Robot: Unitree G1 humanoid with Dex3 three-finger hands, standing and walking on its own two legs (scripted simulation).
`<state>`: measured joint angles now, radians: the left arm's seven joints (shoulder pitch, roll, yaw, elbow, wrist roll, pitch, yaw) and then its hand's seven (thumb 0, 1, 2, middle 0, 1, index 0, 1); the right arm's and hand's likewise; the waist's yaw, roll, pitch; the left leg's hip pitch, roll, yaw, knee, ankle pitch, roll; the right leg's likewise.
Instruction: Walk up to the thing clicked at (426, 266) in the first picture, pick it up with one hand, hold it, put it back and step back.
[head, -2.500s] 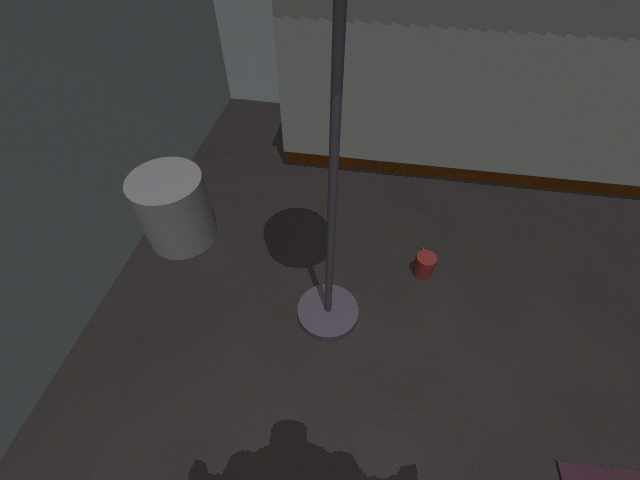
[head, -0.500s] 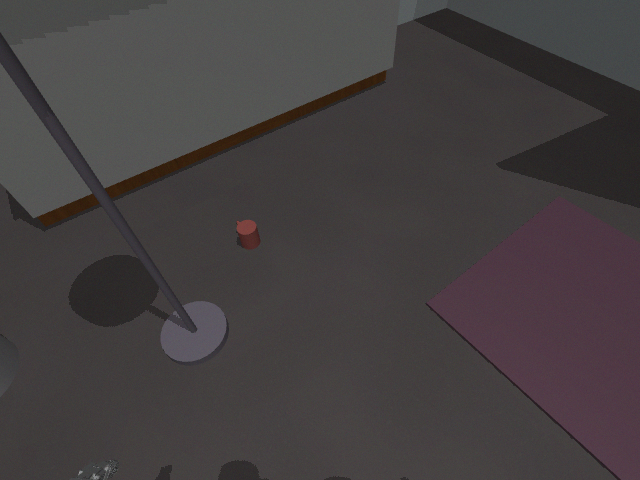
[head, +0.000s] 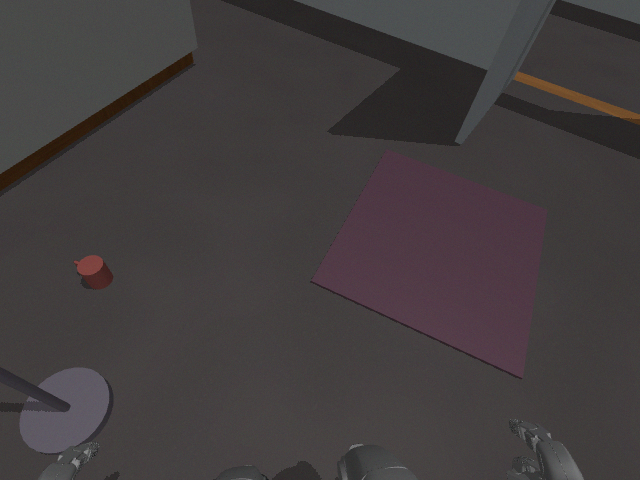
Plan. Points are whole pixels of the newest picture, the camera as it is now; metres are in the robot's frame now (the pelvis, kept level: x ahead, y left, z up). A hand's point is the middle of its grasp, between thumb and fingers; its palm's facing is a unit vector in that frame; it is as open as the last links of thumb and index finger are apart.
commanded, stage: walk up
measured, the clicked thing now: (91, 270) +0.79 +0.72 -0.72
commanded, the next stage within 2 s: none
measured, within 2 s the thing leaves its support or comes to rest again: neither
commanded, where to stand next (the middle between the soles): +0.06 -0.03 m, yaw -79 degrees
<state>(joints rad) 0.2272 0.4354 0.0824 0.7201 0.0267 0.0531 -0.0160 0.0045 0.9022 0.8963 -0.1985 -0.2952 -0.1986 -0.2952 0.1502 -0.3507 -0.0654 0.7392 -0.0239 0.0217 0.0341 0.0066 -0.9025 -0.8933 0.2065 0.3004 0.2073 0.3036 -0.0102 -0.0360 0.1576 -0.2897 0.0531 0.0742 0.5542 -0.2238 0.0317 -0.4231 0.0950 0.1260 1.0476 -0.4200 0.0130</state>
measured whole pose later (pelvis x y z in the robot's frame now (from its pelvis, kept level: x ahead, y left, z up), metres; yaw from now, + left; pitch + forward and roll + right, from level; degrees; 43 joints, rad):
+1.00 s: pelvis +0.02 +0.05 +0.00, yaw -53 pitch -1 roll -2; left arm 0.25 0.44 0.06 0.75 0.02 0.04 -0.05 0.01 0.90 0.90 -0.20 -0.30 -0.20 -0.30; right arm 0.35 -0.44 -0.07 0.72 -0.03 -0.02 0.04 0.01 -0.90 -0.89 0.21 0.30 0.21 0.30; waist -0.07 0.00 0.10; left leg -0.29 0.16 0.28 0.60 -0.28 0.02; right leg -0.40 -0.03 0.00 0.81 -0.40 -0.01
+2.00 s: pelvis +0.03 +0.03 -0.03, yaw -76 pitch -2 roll +0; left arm 0.19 0.39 0.02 0.91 0.01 -0.04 0.01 0.00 0.90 0.90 -0.20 -0.30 -0.20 -0.30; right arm 0.19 -0.38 -0.01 0.92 -0.01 -0.01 0.03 0.01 -0.90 -0.89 0.21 0.30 0.21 0.30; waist -0.02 0.02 0.10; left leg -0.37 0.09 0.04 0.79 -0.38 -0.03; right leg -0.37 0.04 0.09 0.78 -0.36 0.01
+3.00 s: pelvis +0.04 +0.02 +0.00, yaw -82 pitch -2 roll +1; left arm 0.09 0.36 0.00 1.05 0.02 -0.02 0.01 0.00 0.90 0.90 -0.20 -0.30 -0.20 -0.30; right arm 0.04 -0.38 -0.04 1.08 0.01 0.02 0.03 0.01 -0.90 -0.89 0.21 0.30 0.21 0.30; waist -0.03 0.01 0.10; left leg -0.20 0.09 0.16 0.52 -0.28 -0.03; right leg -0.27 0.05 0.19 0.55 -0.25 0.02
